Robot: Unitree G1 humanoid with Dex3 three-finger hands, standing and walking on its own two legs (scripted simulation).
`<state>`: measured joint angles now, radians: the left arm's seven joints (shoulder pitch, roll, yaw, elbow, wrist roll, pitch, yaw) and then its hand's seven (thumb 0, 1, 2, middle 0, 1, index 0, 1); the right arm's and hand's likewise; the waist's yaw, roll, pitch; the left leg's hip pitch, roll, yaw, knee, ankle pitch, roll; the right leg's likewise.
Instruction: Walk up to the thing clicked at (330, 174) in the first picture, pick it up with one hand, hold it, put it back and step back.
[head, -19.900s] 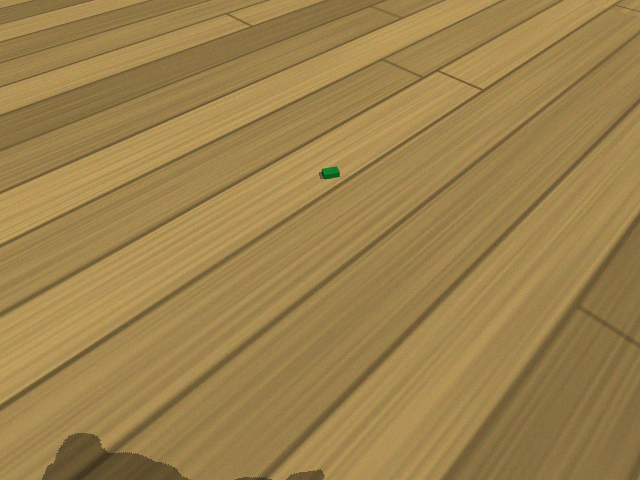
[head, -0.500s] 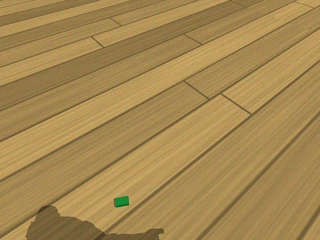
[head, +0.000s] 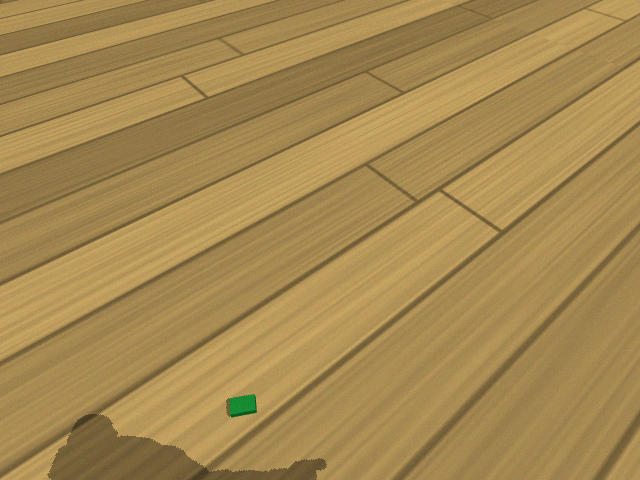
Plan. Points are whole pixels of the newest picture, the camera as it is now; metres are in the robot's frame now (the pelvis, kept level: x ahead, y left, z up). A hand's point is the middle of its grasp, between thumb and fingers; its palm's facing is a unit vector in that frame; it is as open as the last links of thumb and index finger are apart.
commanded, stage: stand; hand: left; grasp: from above
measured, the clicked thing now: (243, 405) +0.44 +0.24 -0.77
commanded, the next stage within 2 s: rise first in 0.30 s
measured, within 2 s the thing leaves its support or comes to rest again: neither
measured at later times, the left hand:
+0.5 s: hand out of the picture +0.10 +0.25 -0.16, palm faces +0.04 -0.94 -0.34, open 7.5 cm
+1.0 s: hand out of the picture +0.13 +0.26 -0.22, palm faces -0.11 -0.89 -0.44, open 11.9 cm
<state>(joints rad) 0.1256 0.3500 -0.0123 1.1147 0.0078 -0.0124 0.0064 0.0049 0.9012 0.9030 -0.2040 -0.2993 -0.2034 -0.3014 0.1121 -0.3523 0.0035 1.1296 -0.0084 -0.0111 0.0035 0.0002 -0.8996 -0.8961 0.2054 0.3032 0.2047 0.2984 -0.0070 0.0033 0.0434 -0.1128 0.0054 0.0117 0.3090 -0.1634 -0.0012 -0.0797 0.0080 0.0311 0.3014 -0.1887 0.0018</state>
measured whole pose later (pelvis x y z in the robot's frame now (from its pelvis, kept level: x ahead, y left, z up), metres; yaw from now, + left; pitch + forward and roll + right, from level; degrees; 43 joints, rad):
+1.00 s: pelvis +0.00 +0.01 -0.07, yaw +1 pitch +15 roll -1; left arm 0.16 0.32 0.14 0.65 0.23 0.15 0.00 0.00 -0.17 0.69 -0.41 -0.72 -0.41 -0.73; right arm 0.22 -0.25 -0.03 0.60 0.02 -0.10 -0.03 0.00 -0.89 -0.89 0.21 0.30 0.20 0.30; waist -0.02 0.00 -0.08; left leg -0.80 0.00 -0.02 1.00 -0.46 0.01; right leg -0.75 0.01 0.00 0.98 -0.49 0.01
